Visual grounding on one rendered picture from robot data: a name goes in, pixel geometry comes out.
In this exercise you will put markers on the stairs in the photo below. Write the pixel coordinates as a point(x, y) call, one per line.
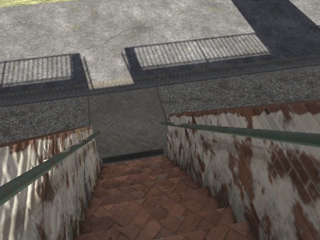
point(153, 199)

